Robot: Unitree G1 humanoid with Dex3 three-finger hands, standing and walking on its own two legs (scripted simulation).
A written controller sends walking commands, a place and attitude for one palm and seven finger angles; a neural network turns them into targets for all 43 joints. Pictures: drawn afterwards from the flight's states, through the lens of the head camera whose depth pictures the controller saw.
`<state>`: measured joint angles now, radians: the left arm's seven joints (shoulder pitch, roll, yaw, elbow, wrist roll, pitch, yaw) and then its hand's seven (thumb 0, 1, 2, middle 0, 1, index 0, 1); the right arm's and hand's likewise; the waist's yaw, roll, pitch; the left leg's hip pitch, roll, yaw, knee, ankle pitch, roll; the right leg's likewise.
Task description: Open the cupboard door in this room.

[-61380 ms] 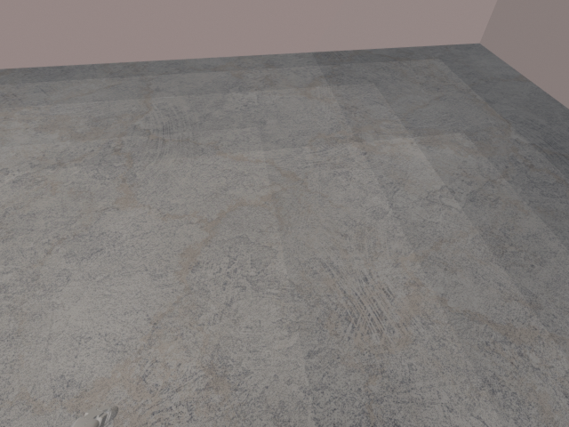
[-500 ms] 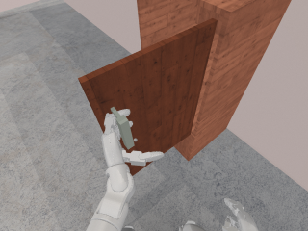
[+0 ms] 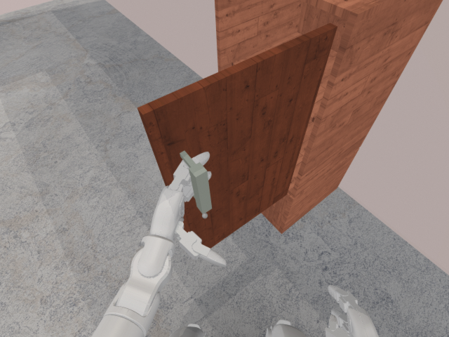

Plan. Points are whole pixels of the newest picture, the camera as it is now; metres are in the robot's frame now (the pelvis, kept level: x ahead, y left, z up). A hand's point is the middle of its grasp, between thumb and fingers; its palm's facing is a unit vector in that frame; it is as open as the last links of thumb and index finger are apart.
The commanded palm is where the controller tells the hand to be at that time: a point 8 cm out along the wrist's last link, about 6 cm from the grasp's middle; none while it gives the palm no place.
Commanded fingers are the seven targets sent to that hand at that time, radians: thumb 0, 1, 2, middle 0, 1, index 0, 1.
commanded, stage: slide the hand sideways off the handle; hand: left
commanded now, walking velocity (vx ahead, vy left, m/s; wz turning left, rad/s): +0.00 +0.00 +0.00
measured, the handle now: (195, 183) +0.37 +0.08 +0.06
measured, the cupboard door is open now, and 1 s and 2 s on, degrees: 88 89 89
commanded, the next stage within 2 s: draw the hand back to the body in 1.02 s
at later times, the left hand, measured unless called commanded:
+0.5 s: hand (185, 237) +0.27 +0.09 +0.05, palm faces -0.12 -0.99 -0.03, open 16.3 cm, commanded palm +0.25 +0.14 +0.05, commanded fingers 0.00 -0.50 0.30 -0.15 -0.30 -0.15 -0.30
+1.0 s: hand (152, 264) +0.22 +0.13 +0.05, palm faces -0.10 -0.99 -0.05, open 16.3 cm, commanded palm +0.20 +0.19 +0.05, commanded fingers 0.00 -0.50 0.30 -0.15 -0.30 -0.15 -0.30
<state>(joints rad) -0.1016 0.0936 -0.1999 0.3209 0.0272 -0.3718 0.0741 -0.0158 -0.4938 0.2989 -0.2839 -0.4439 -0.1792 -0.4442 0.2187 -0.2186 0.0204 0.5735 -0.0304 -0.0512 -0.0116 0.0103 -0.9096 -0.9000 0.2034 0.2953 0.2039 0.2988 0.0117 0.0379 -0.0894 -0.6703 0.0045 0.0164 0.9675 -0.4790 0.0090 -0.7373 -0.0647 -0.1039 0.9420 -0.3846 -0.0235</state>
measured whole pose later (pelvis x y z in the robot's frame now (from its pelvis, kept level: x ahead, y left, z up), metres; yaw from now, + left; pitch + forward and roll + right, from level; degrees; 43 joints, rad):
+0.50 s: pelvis +0.02 +0.01 +0.00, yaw -1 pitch +11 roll +0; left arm 0.24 0.09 -0.17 -0.02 -0.05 -0.30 0.00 -0.02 -0.50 0.30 -0.17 -0.31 -0.16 -0.30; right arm 0.24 -0.22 0.03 0.47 -0.01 -0.09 0.01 0.01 -0.91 -0.90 0.20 0.30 0.20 0.30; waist 0.01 0.03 -0.09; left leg -0.66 0.01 0.04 0.99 -0.52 0.02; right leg -0.74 -0.06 -0.08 0.96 -0.41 0.00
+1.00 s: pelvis +0.02 +0.00 -0.02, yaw +0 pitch +13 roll -1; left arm 0.48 0.18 0.00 -0.20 -0.17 -0.33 -0.19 -0.02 -0.49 0.30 -0.15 -0.30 -0.15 -0.30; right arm 0.25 -0.24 0.02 0.44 0.01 -0.14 -0.03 0.01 -0.91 -0.90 0.20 0.30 0.20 0.30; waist 0.02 0.03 -0.12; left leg -0.73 0.02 0.00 1.08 -0.56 0.00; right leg -0.80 -0.05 -0.11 1.04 -0.46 -0.02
